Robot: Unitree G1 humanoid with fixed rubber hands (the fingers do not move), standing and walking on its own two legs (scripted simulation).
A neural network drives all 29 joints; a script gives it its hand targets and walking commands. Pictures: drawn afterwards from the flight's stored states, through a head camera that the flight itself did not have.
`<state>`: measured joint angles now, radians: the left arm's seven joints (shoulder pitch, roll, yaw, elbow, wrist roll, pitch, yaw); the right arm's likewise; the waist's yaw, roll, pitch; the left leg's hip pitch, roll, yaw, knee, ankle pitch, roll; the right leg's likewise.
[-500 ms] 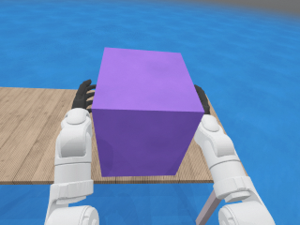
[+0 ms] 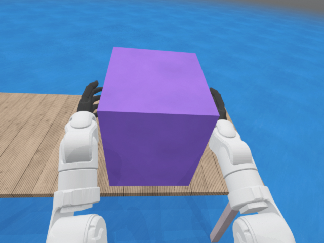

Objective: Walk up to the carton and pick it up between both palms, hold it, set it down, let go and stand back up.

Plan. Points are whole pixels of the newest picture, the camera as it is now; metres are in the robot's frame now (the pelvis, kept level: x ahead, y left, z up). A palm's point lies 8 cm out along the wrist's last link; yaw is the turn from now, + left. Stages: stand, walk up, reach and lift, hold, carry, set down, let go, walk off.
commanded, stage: hold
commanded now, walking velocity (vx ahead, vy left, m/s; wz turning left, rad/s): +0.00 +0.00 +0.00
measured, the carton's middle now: (152, 119) +0.40 +0.01 +0.15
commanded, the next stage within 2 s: none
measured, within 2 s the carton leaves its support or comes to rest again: neither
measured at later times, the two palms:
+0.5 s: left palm (84, 114) +0.35 +0.17 +0.20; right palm (215, 120) +0.36 -0.14 +0.18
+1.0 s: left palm (84, 114) +0.35 +0.17 +0.20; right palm (214, 120) +0.36 -0.14 +0.18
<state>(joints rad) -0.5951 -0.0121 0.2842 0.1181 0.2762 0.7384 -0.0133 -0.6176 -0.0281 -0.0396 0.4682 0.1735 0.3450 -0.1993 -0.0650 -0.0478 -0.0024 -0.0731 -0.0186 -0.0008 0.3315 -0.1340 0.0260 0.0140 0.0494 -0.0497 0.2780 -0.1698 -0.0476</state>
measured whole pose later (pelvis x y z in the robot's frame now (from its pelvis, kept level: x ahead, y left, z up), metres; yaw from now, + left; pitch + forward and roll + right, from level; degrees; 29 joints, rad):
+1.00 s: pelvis +0.00 +0.01 +0.00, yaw +0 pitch -7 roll -1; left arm -0.58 -0.01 0.27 0.09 0.27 0.75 0.00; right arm -0.60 -0.04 -0.03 0.46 0.18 0.34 -0.20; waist -0.06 -0.04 -0.01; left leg -0.07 -0.02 0.00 0.34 -0.14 0.03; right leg 0.02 0.05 -0.05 0.28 -0.17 -0.04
